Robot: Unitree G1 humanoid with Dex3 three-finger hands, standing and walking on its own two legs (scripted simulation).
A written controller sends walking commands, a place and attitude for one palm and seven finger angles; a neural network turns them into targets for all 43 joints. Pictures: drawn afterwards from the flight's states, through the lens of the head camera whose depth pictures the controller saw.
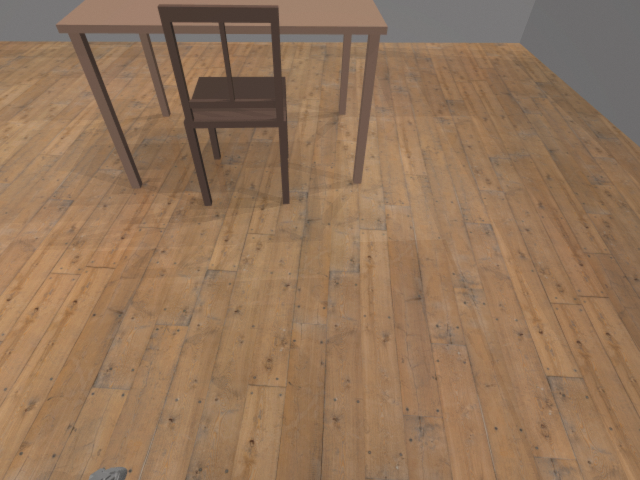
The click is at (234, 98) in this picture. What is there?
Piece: chair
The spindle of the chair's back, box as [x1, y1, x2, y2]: [219, 23, 234, 101]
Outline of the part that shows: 219,23 230,101 234,101 224,24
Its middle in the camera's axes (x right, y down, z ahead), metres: -0.34 -0.63 +1.40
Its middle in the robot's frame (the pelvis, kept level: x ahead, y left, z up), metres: +1.45 +0.42 -0.10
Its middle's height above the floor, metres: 0.67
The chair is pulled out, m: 0.00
